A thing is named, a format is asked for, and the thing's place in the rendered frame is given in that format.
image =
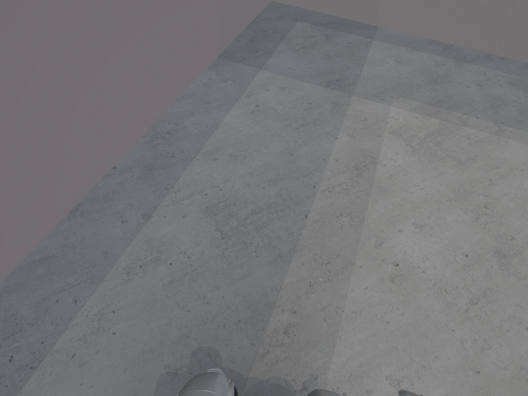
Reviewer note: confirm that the robot left shin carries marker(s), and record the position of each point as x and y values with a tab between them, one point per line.
216	370

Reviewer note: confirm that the left robot thigh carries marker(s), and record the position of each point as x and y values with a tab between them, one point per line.
208	384

